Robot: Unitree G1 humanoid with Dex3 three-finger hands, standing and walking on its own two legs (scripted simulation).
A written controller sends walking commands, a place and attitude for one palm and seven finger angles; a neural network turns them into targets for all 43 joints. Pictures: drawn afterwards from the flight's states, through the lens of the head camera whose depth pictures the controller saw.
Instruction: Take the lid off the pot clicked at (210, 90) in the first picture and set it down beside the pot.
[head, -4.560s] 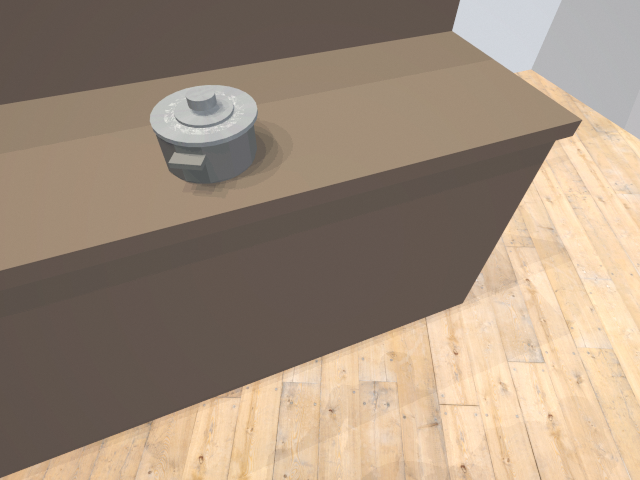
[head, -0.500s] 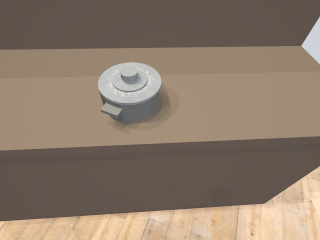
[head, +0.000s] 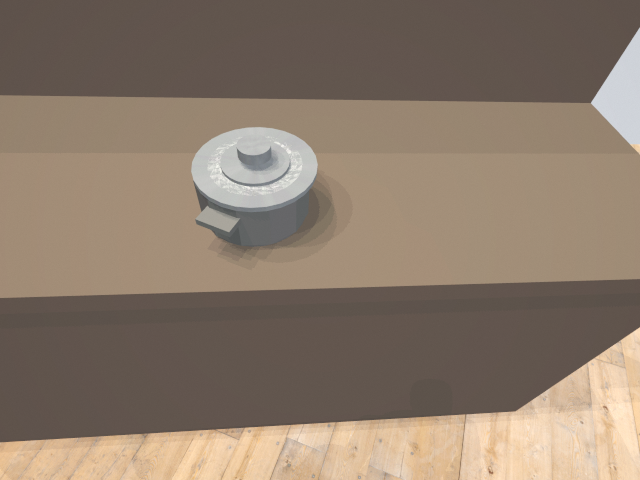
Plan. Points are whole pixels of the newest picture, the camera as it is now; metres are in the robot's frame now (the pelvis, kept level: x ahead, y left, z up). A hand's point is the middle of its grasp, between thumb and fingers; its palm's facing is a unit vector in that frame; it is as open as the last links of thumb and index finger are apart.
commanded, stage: look again from close up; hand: left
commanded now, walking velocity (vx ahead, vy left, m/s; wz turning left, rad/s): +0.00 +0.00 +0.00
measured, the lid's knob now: (254, 149) +0.50 +0.14 +0.14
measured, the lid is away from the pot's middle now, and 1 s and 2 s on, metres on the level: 0.01 0.01 0.01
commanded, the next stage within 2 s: lift the closed hand beside the body in 0.14 s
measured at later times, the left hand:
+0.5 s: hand out of the picture +0.12 +0.21 -0.05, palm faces +0.19 -0.93 -0.31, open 6.0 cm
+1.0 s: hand out of the picture +0.11 +0.24 +0.06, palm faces +0.28 -0.87 -0.41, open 3.1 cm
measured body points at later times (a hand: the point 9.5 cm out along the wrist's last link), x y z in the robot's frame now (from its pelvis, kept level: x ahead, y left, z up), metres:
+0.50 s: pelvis -0.03 +0.00 +0.01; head -0.02 -0.01 +0.46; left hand +0.10 +0.25 -0.03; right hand +0.13 -0.23 -0.10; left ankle +0.02 +0.11 -0.73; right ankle -0.09 -0.12 -0.73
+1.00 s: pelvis -0.02 +0.00 +0.01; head -0.01 -0.01 +0.46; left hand +0.09 +0.28 +0.08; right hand +0.18 -0.21 -0.07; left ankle +0.02 +0.11 -0.73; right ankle -0.09 -0.12 -0.73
